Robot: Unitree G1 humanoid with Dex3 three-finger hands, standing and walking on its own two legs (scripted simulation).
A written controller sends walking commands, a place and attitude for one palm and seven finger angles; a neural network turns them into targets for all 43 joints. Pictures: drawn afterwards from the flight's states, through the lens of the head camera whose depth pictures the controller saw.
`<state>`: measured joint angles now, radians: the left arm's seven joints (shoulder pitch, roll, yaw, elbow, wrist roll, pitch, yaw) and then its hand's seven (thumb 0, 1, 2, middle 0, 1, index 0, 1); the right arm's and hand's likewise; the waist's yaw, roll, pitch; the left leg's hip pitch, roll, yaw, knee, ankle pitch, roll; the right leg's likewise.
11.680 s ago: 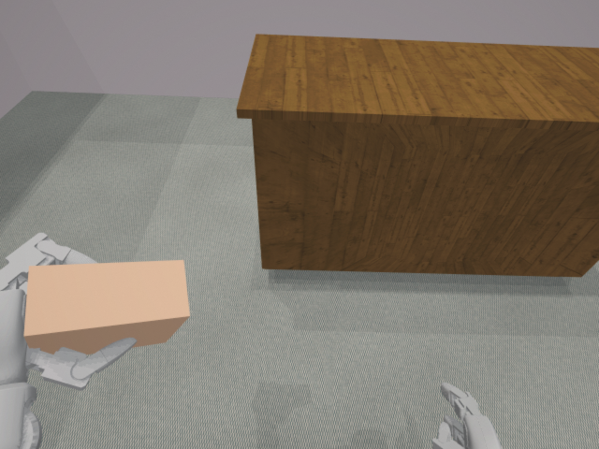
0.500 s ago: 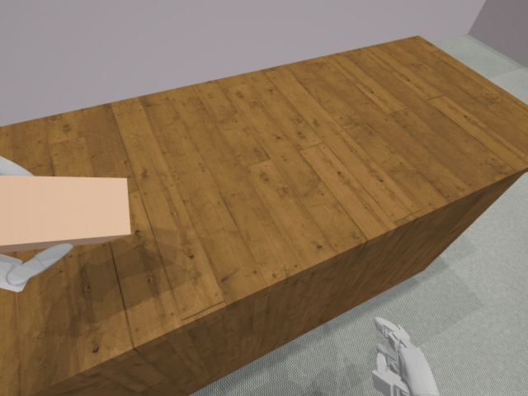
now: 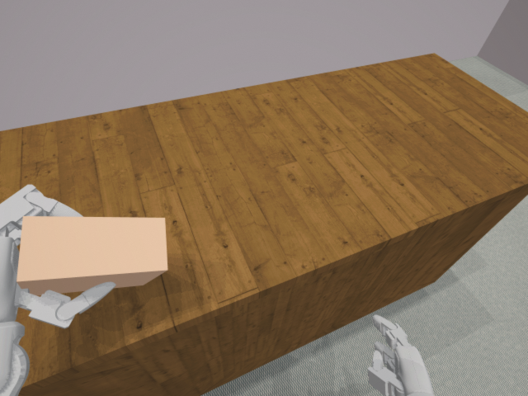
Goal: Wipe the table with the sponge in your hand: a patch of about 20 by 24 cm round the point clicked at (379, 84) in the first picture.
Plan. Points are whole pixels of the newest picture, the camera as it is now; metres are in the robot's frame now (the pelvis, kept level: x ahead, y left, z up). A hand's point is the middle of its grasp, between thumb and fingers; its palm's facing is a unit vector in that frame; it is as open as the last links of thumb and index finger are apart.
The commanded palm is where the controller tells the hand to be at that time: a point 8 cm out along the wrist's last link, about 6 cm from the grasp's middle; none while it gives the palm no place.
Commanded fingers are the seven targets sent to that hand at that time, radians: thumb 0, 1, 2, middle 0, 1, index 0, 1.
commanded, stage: come to a stop and stand still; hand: left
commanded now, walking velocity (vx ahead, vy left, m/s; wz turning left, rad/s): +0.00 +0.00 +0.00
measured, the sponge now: (116, 256) +0.24 +0.21 +0.14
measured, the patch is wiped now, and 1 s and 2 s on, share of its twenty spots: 0.00 0.00 0.00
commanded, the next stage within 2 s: look again from close up in 0.82 s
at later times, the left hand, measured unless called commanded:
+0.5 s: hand (90, 247) +0.23 +0.22 +0.16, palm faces +0.32 -0.86 -0.39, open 10.0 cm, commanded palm +0.17 +0.27 +0.18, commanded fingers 0.00 0.10 1.30 -1.20 -1.60 -1.20 -1.60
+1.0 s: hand (78, 256) +0.22 +0.24 +0.15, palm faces +0.39 -0.85 -0.36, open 10.0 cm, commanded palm +0.17 +0.27 +0.18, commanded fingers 0.00 0.10 1.30 -1.20 -1.60 -1.20 -1.60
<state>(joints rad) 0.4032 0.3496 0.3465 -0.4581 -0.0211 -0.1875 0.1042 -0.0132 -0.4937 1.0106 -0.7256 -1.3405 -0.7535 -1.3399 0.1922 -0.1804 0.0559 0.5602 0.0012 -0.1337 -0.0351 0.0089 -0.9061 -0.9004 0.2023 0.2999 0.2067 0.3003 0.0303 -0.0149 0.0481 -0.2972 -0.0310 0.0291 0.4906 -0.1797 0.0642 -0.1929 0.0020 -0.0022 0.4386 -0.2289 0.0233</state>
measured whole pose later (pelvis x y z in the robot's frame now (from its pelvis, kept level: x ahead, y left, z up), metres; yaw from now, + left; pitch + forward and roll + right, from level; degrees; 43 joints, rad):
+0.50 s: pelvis +0.01 -0.01 +0.00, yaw -2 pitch +0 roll -1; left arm 0.44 0.37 0.37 -0.48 -0.03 -0.25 0.07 -0.01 -0.49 1.01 -0.73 -1.34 -0.75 -1.34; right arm 0.25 -0.24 0.03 0.56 0.00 -0.15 -0.01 0.01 -0.91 -0.90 0.20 0.30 0.21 0.30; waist 0.00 -0.03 0.02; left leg -0.33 -0.01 0.05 0.54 -0.22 0.05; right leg -0.24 0.03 0.03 0.50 -0.26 0.01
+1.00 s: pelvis +0.01 -0.01 +0.00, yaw +0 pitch -1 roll -2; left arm 0.42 0.34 0.34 -0.43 -0.04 -0.17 0.09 -0.01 -0.49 1.01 -0.73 -1.34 -0.75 -1.34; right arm 0.18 -0.19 0.06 0.55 0.01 -0.11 -0.04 0.01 -0.91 -0.90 0.20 0.30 0.21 0.30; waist 0.02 0.00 0.03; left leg -0.28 -0.01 0.02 0.50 -0.20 0.05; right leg -0.17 0.02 0.00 0.43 -0.24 0.01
